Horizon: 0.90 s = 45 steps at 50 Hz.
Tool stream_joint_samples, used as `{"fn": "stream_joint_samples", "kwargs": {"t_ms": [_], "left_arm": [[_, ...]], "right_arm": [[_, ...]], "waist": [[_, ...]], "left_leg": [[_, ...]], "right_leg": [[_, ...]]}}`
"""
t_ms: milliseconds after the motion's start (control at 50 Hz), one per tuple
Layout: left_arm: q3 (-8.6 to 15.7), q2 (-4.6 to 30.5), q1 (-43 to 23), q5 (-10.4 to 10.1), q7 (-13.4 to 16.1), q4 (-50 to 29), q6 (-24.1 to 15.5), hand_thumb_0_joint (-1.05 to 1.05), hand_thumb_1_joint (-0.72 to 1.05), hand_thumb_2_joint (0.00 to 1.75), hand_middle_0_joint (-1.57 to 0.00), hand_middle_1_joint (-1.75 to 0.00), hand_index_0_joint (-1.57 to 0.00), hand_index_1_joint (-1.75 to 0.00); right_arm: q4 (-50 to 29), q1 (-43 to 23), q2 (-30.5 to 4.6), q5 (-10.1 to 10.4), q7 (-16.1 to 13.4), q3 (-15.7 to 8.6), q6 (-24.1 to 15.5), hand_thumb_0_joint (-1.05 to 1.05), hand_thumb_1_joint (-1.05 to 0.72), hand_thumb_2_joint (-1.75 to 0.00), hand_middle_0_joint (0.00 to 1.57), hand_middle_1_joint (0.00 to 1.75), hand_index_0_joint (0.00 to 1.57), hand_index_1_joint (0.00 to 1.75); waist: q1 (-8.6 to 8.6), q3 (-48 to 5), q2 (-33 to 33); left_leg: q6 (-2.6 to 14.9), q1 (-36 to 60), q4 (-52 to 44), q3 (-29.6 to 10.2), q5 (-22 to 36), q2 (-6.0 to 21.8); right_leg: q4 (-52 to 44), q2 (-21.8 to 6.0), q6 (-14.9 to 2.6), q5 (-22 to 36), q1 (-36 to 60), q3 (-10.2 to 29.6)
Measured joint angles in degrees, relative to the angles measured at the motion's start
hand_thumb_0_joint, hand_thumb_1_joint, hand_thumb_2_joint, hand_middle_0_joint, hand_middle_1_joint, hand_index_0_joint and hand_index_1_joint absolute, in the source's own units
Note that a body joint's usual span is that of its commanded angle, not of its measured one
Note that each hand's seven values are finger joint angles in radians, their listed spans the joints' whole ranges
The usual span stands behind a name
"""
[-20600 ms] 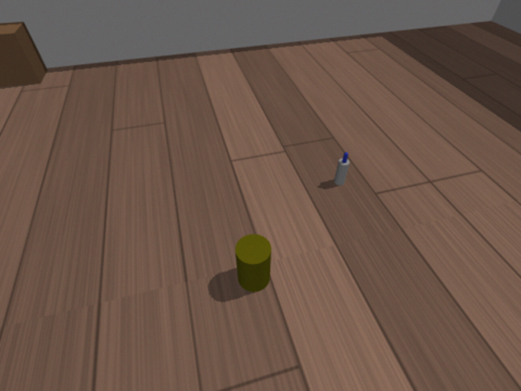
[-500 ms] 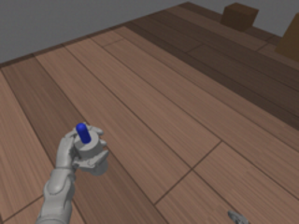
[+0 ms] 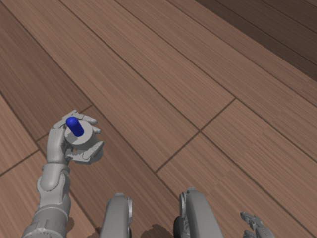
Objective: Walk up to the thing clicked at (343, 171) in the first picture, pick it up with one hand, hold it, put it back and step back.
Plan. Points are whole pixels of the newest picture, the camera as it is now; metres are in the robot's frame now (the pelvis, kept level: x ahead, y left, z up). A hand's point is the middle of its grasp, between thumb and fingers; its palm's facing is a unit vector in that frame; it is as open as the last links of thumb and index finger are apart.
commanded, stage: crouch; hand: left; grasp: from the side
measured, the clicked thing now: (83, 139) +0.38 +0.18 -0.02
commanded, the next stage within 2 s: lower in 1.20 s
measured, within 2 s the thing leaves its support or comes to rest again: neither
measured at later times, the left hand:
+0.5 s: hand (100, 157) +0.40 +0.19 -0.23, palm faces +0.03 -1.00 -0.03, open 8.1 cm
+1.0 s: hand (105, 159) +0.42 +0.19 -0.32, palm faces +0.00 -1.00 -0.02, open 8.1 cm
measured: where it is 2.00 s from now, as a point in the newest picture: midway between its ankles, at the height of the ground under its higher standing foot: outside the picture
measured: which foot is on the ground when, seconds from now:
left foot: down 0.00-1.00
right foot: down 0.00-1.00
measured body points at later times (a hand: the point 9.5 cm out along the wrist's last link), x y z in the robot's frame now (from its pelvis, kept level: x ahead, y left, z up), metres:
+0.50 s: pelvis -0.05 +0.00 -0.18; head +0.15 +0.04 +0.22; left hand +0.39 +0.24 -0.23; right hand +0.06 -0.27 -0.30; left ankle +0.04 +0.13 -0.53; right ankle +0.06 -0.13 -0.53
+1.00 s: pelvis -0.05 +0.01 -0.24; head +0.17 +0.07 +0.14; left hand +0.41 +0.24 -0.32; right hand +0.03 -0.27 -0.34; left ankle +0.04 +0.13 -0.53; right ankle +0.06 -0.13 -0.53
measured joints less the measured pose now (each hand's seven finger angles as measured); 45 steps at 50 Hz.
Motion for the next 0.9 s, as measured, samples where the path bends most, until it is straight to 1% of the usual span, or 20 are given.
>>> {"fn": "stream_joint_samples", "kwargs": {"t_ms": [100, 160, 220, 300, 440, 560, 680, 900], "left_arm": [[1.2, 0.4, -3.4, 0.2, 0.7, 1.8, -0.6, 0.0, -0.14, 1.07, -0.8, -1.04, -0.83, -1.04], [1.9, 1.1, -5.9, 0.9, 0.7, 4.0, -1.1, 0.0, -0.14, 1.07, -0.8, -1.04, -0.83, -1.04], [3.2, 1.9, -8.6, 2.1, 0.9, 6.7, -1.7, 0.0, -0.14, 1.07, -0.8, -1.03, -0.83, -1.04], [5.3, 2.9, -11.1, 2.8, 1.2, 8.9, -2.6, 0.0, -0.14, 1.08, -0.81, -1.03, -0.84, -1.04], [7.1, 5.3, -13.9, 4.4, 1.7, 11.5, -2.8, 0.0, -0.14, 1.08, -0.81, -1.03, -0.84, -1.03], [7.9, 7.4, -16.0, 4.9, 1.8, 13.3, -2.5, 0.0, -0.14, 1.08, -0.81, -1.03, -0.84, -1.03], [8.7, 9.1, -17.5, 5.3, 1.8, 15.1, -2.7, 0.0, -0.14, 1.08, -0.81, -1.03, -0.84, -1.03], [9.4, 11.7, -17.9, 6.2, 2.2, 15.7, -3.3, 0.0, -0.15, 1.08, -0.81, -1.02, -0.84, -1.03]], "right_arm": [[0.6, -2.0, 0.6, -0.6, 0.9, 0.5, 0.1, 0.01, -0.89, -0.91, 0.21, 0.3, 0.2, 0.3], [0.8, -3.1, 0.8, -1.0, 1.4, 0.9, 0.1, 0.01, -0.89, -0.91, 0.21, 0.3, 0.2, 0.3], [0.9, -3.8, 0.8, -1.6, 2.0, 1.4, 0.2, 0.01, -0.89, -0.91, 0.21, 0.3, 0.2, 0.3], [0.9, -4.2, 0.6, -2.3, 2.7, 1.9, 0.5, 0.01, -0.89, -0.91, 0.21, 0.3, 0.2, 0.3], [1.7, -4.1, -0.1, -3.0, 3.5, 2.5, 1.2, 0.01, -0.9, -0.91, 0.21, 0.3, 0.2, 0.3], [2.4, -3.9, -0.9, -3.5, 3.8, 3.3, 1.9, 0.01, -0.9, -0.91, 0.21, 0.3, 0.2, 0.3], [2.4, -4.0, -1.7, -4.1, 4.3, 4.6, 2.5, 0.01, -0.9, -0.91, 0.21, 0.3, 0.2, 0.3], [1.4, -5.1, -2.8, -5.7, 5.2, 7.2, 3.4, 0.0, -0.9, -0.91, 0.21, 0.3, 0.2, 0.3]], "waist": [[0.01, 0.2, 0.2], [-0.26, 0.5, 0.1], [-0.83, 0.9, 0.0], [-1.77, 2.0, -0.3], [-3.21, 4.0, -0.8], [-4.28, 6.0, -1.1], [-5.22, 7.8, -1.4], [-6.71, 10.7, -2.3]], "left_leg": [[0.0, -9.2, 8.0, -0.2, -1.3, -0.4], [-0.06, -14.0, 12.4, -0.4, -1.8, -0.6], [-0.16, -18.7, 16.8, -0.6, -2.0, -0.8], [-0.31, -24.3, 22.4, -1.0, -2.3, -1.1], [-0.54, -31.9, 30.6, -1.6, -2.1, -1.7], [-0.54, -36.2, 35.8, -2.3, -1.6, -1.9], [-0.43, -39.1, 39.7, -3.0, -1.4, -2.1], [-0.31, -42.3, 44.5, -4.8, -1.6, -2.4]], "right_leg": [[7.9, -0.2, 0.02, -1.2, -9.2, 0.3], [12.2, -0.3, 0.0, -1.5, -14.1, 0.4], [16.5, -0.4, -0.04, -1.7, -18.8, 0.5], [21.9, -0.5, -0.04, -1.8, -24.3, 0.5], [29.6, -0.6, 0.01, -1.3, -31.8, 0.5], [34.2, -0.4, 0.26, -0.5, -35.8, 0.4], [37.3, -0.2, 0.6, 0.2, -38.3, 0.0], [40.5, 0.0, 1.05, 0.5, -40.4, -1.3]]}}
